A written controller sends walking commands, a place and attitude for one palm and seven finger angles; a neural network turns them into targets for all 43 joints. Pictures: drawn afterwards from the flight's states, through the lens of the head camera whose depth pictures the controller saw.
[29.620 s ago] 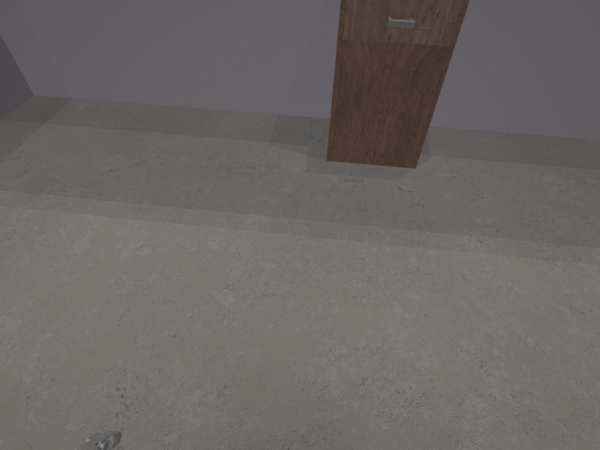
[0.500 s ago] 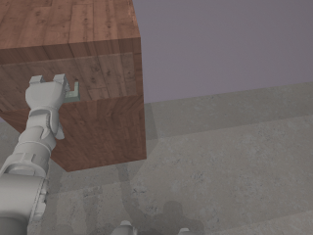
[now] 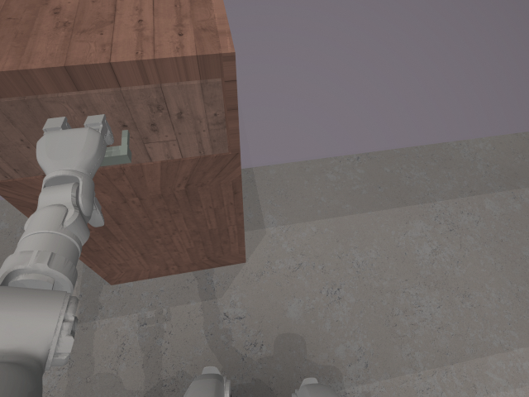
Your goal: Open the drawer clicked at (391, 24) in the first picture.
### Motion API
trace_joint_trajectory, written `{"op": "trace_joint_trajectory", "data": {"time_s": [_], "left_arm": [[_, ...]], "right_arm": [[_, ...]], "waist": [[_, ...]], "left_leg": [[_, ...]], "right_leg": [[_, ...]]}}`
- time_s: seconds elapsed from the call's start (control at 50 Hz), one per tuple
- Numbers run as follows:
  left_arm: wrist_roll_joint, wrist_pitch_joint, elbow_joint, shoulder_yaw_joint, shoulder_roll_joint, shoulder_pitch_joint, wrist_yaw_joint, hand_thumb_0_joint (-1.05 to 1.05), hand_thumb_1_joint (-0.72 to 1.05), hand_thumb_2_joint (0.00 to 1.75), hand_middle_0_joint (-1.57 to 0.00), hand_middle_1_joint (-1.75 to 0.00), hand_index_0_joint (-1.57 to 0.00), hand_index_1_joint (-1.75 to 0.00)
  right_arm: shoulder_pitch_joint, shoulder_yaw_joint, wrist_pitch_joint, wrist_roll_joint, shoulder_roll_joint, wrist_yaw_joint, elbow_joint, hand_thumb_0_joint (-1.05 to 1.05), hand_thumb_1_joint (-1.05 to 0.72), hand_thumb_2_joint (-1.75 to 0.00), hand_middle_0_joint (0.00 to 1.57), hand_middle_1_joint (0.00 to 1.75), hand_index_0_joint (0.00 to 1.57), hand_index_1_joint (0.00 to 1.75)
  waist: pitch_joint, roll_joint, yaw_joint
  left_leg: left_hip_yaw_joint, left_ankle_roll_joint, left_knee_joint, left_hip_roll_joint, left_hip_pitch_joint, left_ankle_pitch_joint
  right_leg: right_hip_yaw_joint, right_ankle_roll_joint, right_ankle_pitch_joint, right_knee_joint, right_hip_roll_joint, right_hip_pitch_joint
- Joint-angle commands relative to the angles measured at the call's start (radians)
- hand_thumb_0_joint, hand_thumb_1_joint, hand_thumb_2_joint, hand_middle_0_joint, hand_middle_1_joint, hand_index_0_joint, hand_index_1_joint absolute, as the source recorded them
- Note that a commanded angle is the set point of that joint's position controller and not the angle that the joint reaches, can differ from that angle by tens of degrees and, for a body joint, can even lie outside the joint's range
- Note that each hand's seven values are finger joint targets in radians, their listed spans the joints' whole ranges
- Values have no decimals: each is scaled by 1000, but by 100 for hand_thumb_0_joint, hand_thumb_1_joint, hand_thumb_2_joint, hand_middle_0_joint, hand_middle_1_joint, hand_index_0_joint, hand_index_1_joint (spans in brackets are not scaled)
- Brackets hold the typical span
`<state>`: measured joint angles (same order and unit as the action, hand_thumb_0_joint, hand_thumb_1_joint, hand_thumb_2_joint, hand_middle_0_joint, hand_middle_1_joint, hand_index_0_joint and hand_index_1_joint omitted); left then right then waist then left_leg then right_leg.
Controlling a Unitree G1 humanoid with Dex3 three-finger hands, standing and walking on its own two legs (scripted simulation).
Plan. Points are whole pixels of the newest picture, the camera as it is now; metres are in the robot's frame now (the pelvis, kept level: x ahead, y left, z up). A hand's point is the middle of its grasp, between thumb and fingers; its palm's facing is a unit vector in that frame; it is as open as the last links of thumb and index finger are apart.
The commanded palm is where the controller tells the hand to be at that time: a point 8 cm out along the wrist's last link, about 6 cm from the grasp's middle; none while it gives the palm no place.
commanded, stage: lift the fingers back up to retry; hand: left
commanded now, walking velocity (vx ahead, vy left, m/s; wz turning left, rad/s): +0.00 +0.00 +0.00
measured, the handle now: (99, 148) +0.52 +0.28 +0.03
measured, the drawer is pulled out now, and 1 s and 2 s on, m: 0.00 0.00 0.00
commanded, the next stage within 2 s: re-aim the fingers above the handle in 0.80 s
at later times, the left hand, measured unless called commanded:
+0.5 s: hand (86, 153) +0.47 +0.27 +0.07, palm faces +0.03 -0.03 -1.00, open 13.8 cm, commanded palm +0.45 +0.26 +0.13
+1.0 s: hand (83, 157) +0.45 +0.27 +0.08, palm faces -0.01 -0.02 -1.00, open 13.8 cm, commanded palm +0.44 +0.27 +0.14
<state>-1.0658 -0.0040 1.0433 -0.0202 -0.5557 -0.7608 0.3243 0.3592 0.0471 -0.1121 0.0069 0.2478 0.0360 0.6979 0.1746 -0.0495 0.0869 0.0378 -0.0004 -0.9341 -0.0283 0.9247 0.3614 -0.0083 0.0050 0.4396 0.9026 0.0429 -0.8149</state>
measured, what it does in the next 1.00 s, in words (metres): stands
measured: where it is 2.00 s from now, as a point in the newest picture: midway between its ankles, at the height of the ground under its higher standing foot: outside the picture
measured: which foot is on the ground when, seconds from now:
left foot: down 0.00-1.00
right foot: down 0.00-1.00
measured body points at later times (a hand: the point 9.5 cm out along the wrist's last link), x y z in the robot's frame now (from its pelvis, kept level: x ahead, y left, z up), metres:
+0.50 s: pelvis +0.02 +0.01 +0.02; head +0.09 +0.00 +0.46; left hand +0.46 +0.27 +0.12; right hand +0.05 -0.26 -0.11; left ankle +0.04 +0.12 -0.68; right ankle -0.01 -0.13 -0.68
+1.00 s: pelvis +0.03 -0.01 +0.03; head +0.09 -0.01 +0.47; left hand +0.45 +0.26 +0.14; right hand +0.10 -0.28 -0.10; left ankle +0.04 +0.12 -0.68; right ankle -0.01 -0.13 -0.68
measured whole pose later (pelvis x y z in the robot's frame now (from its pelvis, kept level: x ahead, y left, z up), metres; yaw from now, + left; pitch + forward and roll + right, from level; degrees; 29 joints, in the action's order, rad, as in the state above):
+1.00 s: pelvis +0.03 -0.01 +0.03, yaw +1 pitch +14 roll -1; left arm -1.05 0.06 0.82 0.00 -0.52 -0.62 0.23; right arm 0.29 0.07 -0.11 0.02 0.26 0.05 0.69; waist 0.12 -0.04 0.04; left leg 0.04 -0.01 -0.77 -0.02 0.68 0.33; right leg -0.01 -0.01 0.42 0.74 0.03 -0.57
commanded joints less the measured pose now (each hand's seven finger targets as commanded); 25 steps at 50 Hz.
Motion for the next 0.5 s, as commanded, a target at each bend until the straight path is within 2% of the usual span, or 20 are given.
{"op": "trace_joint_trajectory", "data": {"time_s": [0.0, 0.04, 0.06, 0.08, 0.1, 0.14, 0.18, 0.2, 0.22, 0.24, 0.26, 0.28, 0.3, 0.34, 0.38, 0.4, 0.42, 0.44, 0.48], "left_arm": [[11, 16, -73, 35, -173, -267, -23, 0, -50, 30, -30, -120, -30, -120], [14, 23, -125, 53, -200, -292, -23, 0, -50, 30, -30, -120, -30, -120], [15, 24, -138, 87, -241, -306, -22, 0, -50, 30, -30, -120, -30, -120], [11, 26, -161, 80, -244, -318, -19, 0, -50, 30, -30, -120, -30, -120], [12, 21, -148, 76, -238, -313, -18, 0, -50, 30, -30, -120, -30, -120], [8, 26, -187, 70, -233, -349, -14, 0, -50, 30, -30, -120, -30, -120], [5, 29, -212, 96, -262, -348, -8, 0, -50, 30, -30, -120, -30, -120], [11, 32, -243, 82, -244, -376, -6, 0, -50, 30, -30, -120, -30, -120], [9, 38, -273, 97, -257, -375, -4, 0, -50, 30, -30, -120, -30, -120], [10, 38, -280, 98, -250, -359, -2, 0, -50, 30, -30, -120, -30, -120], [14, 38, -297, 107, -254, -364, -1, 0, -50, 30, -30, -120, -30, -120], [14, 42, -321, 84, -232, -384, 1, 0, -50, 30, -30, -120, -30, -120], [14, 38, -313, 111, -259, -373, 5, 0, -50, 30, -30, -120, -30, -120], [12, 33, -343, 121, -267, -373, 13, 0, -50, 30, -30, -120, -30, -120], [11, 24, -363, 131, -273, -362, 17, 0, -50, 30, -30, -120, -30, -120], [17, 13, -351, 121, -256, -354, 17, 0, -50, 30, -30, -120, -30, -120], [13, 4, -363, 120, -253, -347, 17, 0, -50, 30, -30, -120, -30, -120], [19, -11, -353, 106, -231, -327, 13, 0, -50, 30, -30, -120, -30, -120], [17, -34, -333, 110, -240, -315, 0, 0, -50, 30, -30, -120, -30, -120]], "right_arm": [[114, 50, 19, 2, 165, 16, -64, 0, -90, -90, 20, 30, 20, 30], [112, 53, 20, 4, 164, 15, -69, 0, -90, -90, 20, 30, 20, 30], [112, 53, 17, 2, 168, 17, -65, 0, -90, -90, 20, 30, 20, 30], [111, 53, 16, 6, 164, 21, -70, 0, -90, -90, 20, 30, 20, 30], [110, 52, 15, 6, 163, 22, -68, 0, -90, -90, 20, 30, 20, 30], [106, 55, 20, 8, 160, 23, -66, 0, -90, -90, 20, 30, 20, 30], [105, 56, 20, 9, 160, 26, -65, 0, -90, -90, 20, 30, 20, 30], [104, 57, 23, 6, 159, 26, -65, 0, -90, -90, 20, 30, 20, 30], [103, 60, 26, 6, 157, 27, -63, 0, -90, -90, 20, 30, 20, 30], [99, 63, 27, 6, 156, 27, -61, 0, -90, -90, 20, 30, 20, 30], [96, 62, 27, 4, 157, 27, -59, 0, -90, -90, 20, 30, 20, 30], [95, 63, 30, 7, 152, 27, -59, 0, -90, -90, 20, 30, 20, 30], [95, 64, 31, 5, 156, 27, -52, 0, -90, -90, 20, 30, 20, 30], [86, 64, 34, 6, 157, 26, -54, 0, -90, -90, 20, 30, 20, 30], [79, 64, 34, 7, 154, 25, -54, 0, -90, -90, 20, 30, 20, 30], [75, 65, 34, 7, 156, 24, -52, 0, -90, -90, 20, 30, 20, 30], [71, 64, 34, 8, 154, 21, -56, 0, -90, -90, 20, 30, 20, 30], [64, 64, 36, 9, 154, 17, -57, 0, -90, -90, 20, 30, 20, 30], [58, 62, 31, 13, 155, 16, -56, 0, -90, -90, 20, 30, 20, 30]], "waist": [[262, 27, 28], [294, 3, 18], [309, 16, 11], [335, 0, 12], [301, -12, 15], [301, -37, 18], [328, -33, 8], [335, -56, 14], [370, -60, 3], [366, -82, 1], [379, -79, -1], [379, -107, 7], [363, -88, 1], [371, -97, -8], [403, -106, -15], [364, -97, -11], [382, -97, -21], [354, -109, -20], [359, -66, -22]], "left_leg": [[-51, 51, 89, 38, -297, -156], [-55, 52, 98, 38, -321, -162], [-52, 53, 102, 36, -328, -176], [-57, 54, 104, 39, -340, -184], [-53, 51, 112, 39, -342, -172], [-51, 51, 123, 37, -371, -174], [-48, 51, 131, 34, -403, -211], [-46, 49, 135, 33, -423, -225], [-46, 49, 135, 32, -453, -251], [-47, 45, 138, 31, -474, -276], [-43, 45, 141, 29, -493, -304], [-45, 45, 145, 30, -515, -306], [-40, 43, 149, 28, -513, -309], [-36, 41, 162, 27, -534, -336], [-40, 40, 167, 27, -568, -380], [-40, 39, 171, 27, -560, -388], [-40, 38, 180, 27, -572, -403], [-45, 37, 185, 29, -569, -404], [-50, 40, 198, 28, -573, -417]], "right_leg": [[40, -30, -214, -149, 32, 69], [36, -29, -215, -158, 32, 95], [34, -30, -226, -159, 32, 114], [28, -26, -240, -162, 31, 131], [35, -29, -221, -167, 33, 117], [36, -30, -207, -178, 33, 110], [38, -31, -230, -180, 35, 131], [41, -32, -239, -181, 35, 132], [40, -32, -256, -182, 36, 145], [43, -36, -270, -183, 36, 147], [45, -38, -288, -184, 38, 158], [45, -34, -286, -191, 39, 149], [49, -37, -286, -191, 39, 155], [54, -40, -296, -194, 40, 171], [53, -38, -330, -199, 40, 197], [58, -40, -340, -203, 40, 199], [59, -39, -347, -205, 40, 211], [61, -42, -349, -211, 40, 218], [58, -36, -379, -225, 37, 254]]}}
